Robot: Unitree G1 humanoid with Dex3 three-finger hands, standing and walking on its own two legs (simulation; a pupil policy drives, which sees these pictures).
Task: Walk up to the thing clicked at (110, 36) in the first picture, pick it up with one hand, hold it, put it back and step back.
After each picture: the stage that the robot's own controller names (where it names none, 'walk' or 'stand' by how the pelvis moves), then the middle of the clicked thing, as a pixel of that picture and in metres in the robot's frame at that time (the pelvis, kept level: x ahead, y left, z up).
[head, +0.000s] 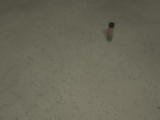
stand; (110, 32) +1.56 -0.32 -0.65
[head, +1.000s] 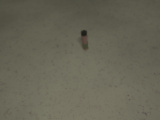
walk; (84, 40) +1.44 +0.08 -0.63
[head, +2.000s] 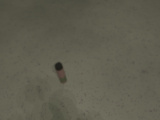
walk; (61, 73) +0.90 +0.31 -0.64
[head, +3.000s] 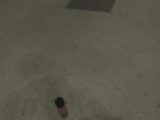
walk; (62, 108) +0.56 +0.25 -0.64
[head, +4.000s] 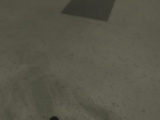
stand; out of the picture +0.43 +0.21 -0.65
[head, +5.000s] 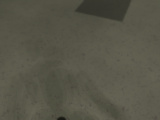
stand; out of the picture +0.42 +0.18 -0.64
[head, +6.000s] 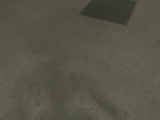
stand; out of the picture +0.40 +0.17 -0.65
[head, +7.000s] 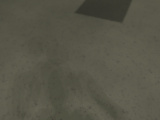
stand; out of the picture +0.40 +0.19 -0.66
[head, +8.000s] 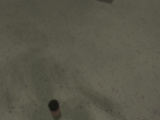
stand; (55, 110) +0.45 +0.18 -0.63
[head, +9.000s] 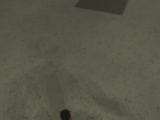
stand; out of the picture +0.45 +0.18 -0.63
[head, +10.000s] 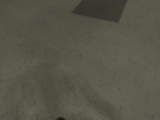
stand; out of the picture +0.42 +0.18 -0.65
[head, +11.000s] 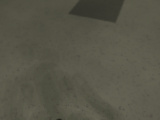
stand; out of the picture +0.41 +0.20 -0.66
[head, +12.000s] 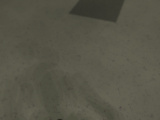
stand; out of the picture +0.41 +0.19 -0.66
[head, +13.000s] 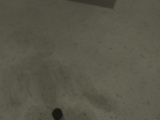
go down; (59, 118) +0.43 +0.19 -0.64
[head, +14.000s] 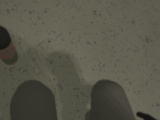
go down; (4, 48) +0.46 +0.29 -0.23
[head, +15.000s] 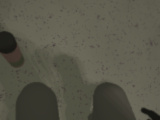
close in; (11, 52) +0.46 +0.29 -0.25
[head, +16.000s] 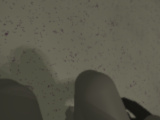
close in; out of the picture +0.42 +0.34 -0.16
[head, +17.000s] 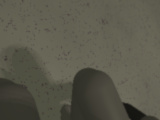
lift; out of the picture +0.41 +0.34 -0.16
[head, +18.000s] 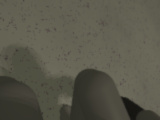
lift; out of the picture +0.37 +0.33 -0.16
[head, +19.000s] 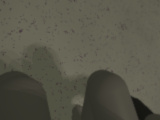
lift; out of the picture +0.29 +0.38 -0.15
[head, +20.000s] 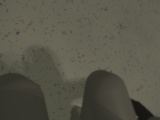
lift; out of the picture +0.31 +0.36 -0.16
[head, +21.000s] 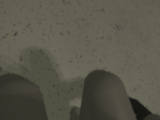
lift; out of the picture +0.32 +0.37 -0.15
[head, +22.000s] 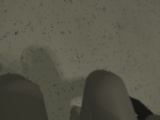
lift; out of the picture +0.31 +0.38 -0.16
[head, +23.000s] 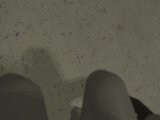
lift; out of the picture +0.32 +0.39 -0.15
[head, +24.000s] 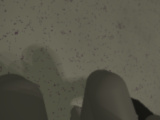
lift; out of the picture +0.32 +0.39 -0.16
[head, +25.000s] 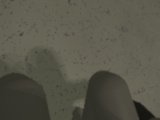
lift; out of the picture +0.31 +0.38 -0.15
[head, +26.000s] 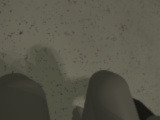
lift; out of the picture +0.32 +0.40 -0.15
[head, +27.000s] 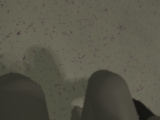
lift; out of the picture +0.32 +0.39 -0.15
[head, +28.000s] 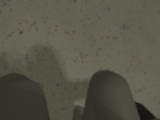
lift; out of the picture +0.31 +0.39 -0.16
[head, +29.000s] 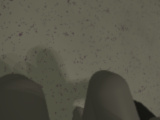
lift; out of the picture +0.32 +0.38 -0.16
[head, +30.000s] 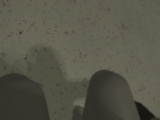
lift; out of the picture +0.32 +0.40 -0.15
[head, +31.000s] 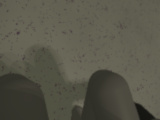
lift; out of the picture +0.32 +0.40 -0.16
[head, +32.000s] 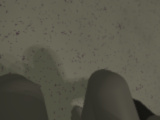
lift; out of the picture +0.32 +0.40 -0.15
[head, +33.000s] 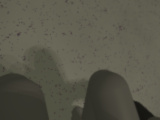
lift; out of the picture +0.32 +0.39 -0.15
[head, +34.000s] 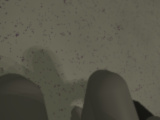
lift; out of the picture +0.32 +0.40 -0.15
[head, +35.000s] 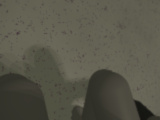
lift; out of the picture +0.32 +0.40 -0.15
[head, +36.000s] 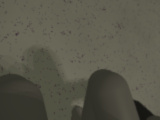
lift; out of the picture +0.32 +0.40 -0.15
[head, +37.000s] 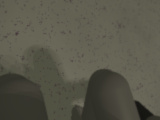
lift; out of the picture +0.32 +0.40 -0.15
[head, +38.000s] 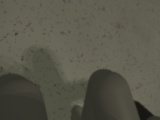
lift; out of the picture +0.32 +0.40 -0.15
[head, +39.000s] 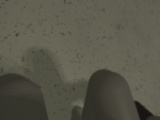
lift; out of the picture +0.32 +0.40 -0.15
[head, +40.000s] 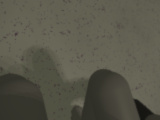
lift; out of the picture +0.32 +0.40 -0.15
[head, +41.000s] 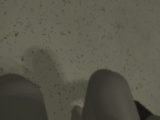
lift; out of the picture +0.32 +0.40 -0.15
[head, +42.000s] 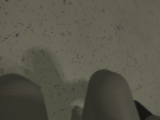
lift; out of the picture +0.32 +0.40 -0.15
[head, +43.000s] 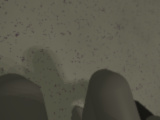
lift; out of the picture +0.32 +0.41 -0.15
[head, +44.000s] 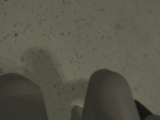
lift; out of the picture +0.32 +0.41 -0.15
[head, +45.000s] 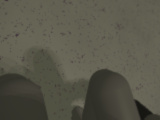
lift; out of the picture +0.32 +0.41 -0.15
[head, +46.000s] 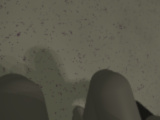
lift; out of the picture +0.32 +0.41 -0.15
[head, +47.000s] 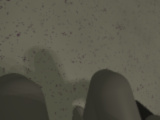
lift; out of the picture +0.31 +0.41 -0.15
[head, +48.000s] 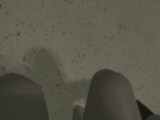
lift; out of the picture +0.31 +0.41 -0.15
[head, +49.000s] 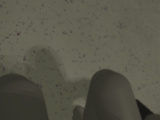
lift; out of the picture +0.31 +0.41 -0.15
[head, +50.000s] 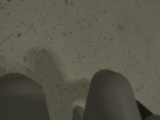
lift; out of the picture +0.31 +0.41 -0.15
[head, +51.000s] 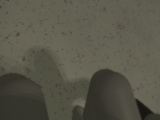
lift; out of the picture +0.31 +0.41 -0.15
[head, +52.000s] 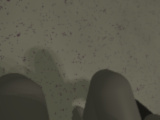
lift; out of the picture +0.31 +0.41 -0.15
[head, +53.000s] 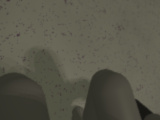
lift; out of the picture +0.31 +0.41 -0.15
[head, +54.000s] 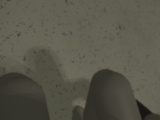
lift; out of the picture +0.31 +0.41 -0.15
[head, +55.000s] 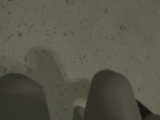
lift; out of the picture +0.31 +0.41 -0.15
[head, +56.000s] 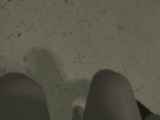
lift; out of the picture +0.31 +0.41 -0.15
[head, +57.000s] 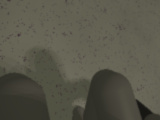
lift; out of the picture +0.31 +0.41 -0.15
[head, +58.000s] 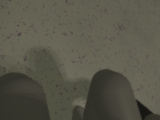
lift; out of the picture +0.31 +0.41 -0.15
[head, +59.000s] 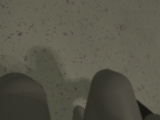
lift; out of the picture +0.31 +0.41 -0.15
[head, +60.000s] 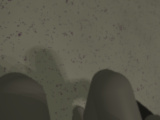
lift; out of the picture +0.31 +0.41 -0.15
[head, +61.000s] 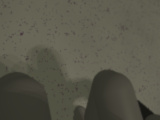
lift; out of the picture +0.31 +0.41 -0.15
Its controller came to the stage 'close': yes
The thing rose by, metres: 0.03
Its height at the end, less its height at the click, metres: +0.00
